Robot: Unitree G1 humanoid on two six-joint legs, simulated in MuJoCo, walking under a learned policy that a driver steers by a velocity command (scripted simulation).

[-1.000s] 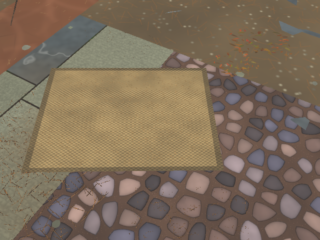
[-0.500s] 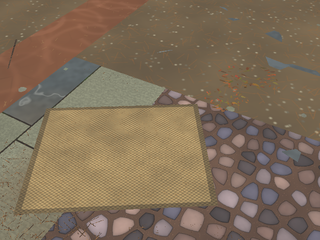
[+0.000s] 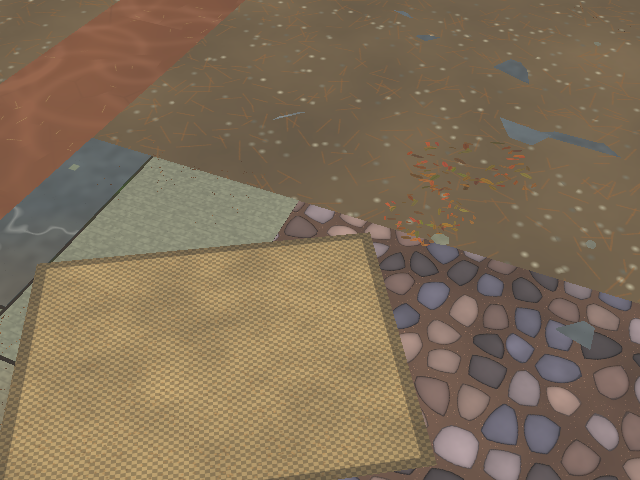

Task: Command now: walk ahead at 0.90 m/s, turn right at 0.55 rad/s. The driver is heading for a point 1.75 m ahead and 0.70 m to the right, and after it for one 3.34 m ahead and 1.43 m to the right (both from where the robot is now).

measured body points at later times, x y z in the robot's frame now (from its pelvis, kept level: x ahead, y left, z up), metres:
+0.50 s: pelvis +0.30 -0.05 -0.01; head +0.35 -0.08 +0.44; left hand +0.45 +0.21 -0.13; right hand +0.40 -0.35 -0.11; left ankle +0.49 +0.09 -0.65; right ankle +0.31 -0.06 -0.74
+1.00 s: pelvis +0.50 -0.08 +0.00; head +0.52 -0.07 +0.45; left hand +0.77 +0.03 -0.12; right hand +0.35 -0.33 -0.11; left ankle +0.56 -0.03 -0.74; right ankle +0.40 -0.16 -0.67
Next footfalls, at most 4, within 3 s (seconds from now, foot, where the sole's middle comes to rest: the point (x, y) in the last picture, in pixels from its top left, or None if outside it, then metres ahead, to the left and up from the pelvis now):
0.22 right None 0.35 -0.07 -0.78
0.80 left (342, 459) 0.59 -0.06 -0.78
1.36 right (523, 422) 0.66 -0.47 -0.78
1.84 left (521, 276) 1.08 -0.58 -0.78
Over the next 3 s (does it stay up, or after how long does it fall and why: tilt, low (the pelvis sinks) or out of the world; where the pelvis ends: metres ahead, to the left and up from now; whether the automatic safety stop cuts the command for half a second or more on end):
stays up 1.91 -0.68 -0.01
